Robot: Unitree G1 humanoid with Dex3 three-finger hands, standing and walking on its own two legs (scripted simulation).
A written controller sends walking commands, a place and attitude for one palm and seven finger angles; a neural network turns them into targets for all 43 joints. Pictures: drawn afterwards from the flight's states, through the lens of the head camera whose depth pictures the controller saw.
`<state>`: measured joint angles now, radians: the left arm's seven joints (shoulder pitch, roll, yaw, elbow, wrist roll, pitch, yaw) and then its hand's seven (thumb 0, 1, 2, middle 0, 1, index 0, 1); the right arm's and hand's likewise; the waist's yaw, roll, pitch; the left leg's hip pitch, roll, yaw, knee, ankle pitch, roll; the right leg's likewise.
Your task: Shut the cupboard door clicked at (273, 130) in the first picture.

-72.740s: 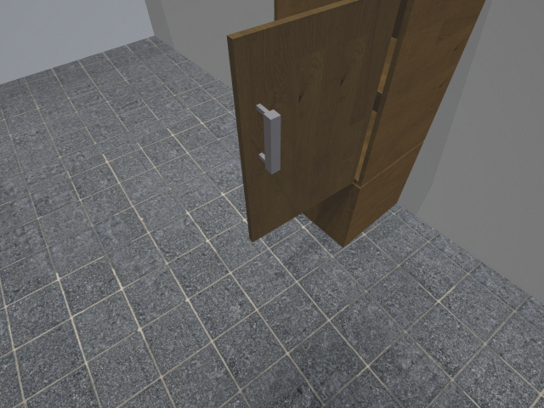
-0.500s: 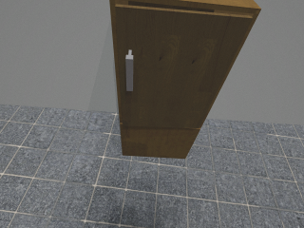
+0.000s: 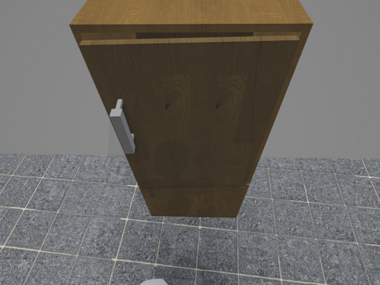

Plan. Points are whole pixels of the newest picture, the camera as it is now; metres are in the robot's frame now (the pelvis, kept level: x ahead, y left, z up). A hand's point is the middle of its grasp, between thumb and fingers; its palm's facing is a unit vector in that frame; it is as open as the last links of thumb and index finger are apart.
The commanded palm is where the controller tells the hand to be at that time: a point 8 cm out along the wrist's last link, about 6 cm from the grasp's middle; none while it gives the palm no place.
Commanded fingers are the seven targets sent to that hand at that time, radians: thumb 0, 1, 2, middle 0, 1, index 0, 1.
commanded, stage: come to a stop and stand still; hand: left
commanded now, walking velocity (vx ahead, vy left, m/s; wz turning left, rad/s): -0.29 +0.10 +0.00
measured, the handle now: (125, 127) +0.47 +0.19 +0.04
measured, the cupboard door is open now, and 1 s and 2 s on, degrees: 2 2 2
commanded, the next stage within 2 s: look again from close up in 0.82 s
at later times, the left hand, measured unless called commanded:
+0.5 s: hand out of the picture +0.01 +0.23 -0.18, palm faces +0.05 -0.97 -0.22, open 7.4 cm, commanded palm none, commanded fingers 0.00 0.90 0.90 -0.20 -0.30 -0.20 -0.30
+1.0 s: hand out of the picture -0.03 +0.16 -0.19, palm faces +0.01 -0.99 -0.12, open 7.4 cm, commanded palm none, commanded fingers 0.00 0.90 0.90 -0.20 -0.30 -0.20 -0.30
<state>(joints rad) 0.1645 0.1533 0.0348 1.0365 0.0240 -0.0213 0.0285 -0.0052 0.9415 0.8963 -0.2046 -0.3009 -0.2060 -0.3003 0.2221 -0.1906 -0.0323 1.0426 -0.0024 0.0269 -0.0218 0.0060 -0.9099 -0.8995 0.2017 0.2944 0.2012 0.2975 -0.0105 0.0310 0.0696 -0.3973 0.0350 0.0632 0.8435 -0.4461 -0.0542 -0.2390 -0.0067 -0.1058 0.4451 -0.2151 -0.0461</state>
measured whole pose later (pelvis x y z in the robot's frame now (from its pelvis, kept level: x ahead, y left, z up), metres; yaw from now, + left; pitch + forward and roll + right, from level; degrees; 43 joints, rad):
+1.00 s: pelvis -0.01 +0.01 -0.01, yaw +1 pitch -1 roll -2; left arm 0.32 0.11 -0.01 1.11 0.02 -0.03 0.04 0.01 0.91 0.90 -0.20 -0.30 -0.20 -0.30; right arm 0.38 -0.15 0.00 1.12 -0.01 0.01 -0.01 0.01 -0.91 -0.90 0.20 0.29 0.20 0.30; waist -0.03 0.00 0.06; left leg -0.35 0.03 0.02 0.57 -0.20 0.02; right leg -0.09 0.01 0.02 0.45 -0.35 0.02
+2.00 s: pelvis -0.05 -0.02 -0.11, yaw +2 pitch +11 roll -2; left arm 0.49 0.24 0.24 0.04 -0.33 -0.45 -0.32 0.02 0.90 0.90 -0.49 -0.61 -0.49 -0.61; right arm 0.21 -0.25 -0.03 0.56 0.04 -0.28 -0.08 0.01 -0.90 -0.90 0.20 0.30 0.20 0.30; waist 0.06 0.03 -0.14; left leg -0.99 0.05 -0.05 1.19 -0.40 -0.02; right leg -0.78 0.04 -0.09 1.22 -0.63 -0.05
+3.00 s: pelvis -0.03 +0.01 -0.06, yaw +2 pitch +6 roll -3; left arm 0.38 0.27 0.15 -0.14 -0.28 -0.23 -0.20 0.02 0.90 0.90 -1.29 -1.49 -1.29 -1.49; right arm 0.27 -0.23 0.06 0.53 0.03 -0.20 -0.06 0.01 -0.90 -0.90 0.21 0.30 0.21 0.30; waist 0.01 0.06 -0.09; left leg -0.73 0.03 -0.02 0.94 -0.32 0.02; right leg -0.52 0.02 -0.06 0.91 -0.51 0.00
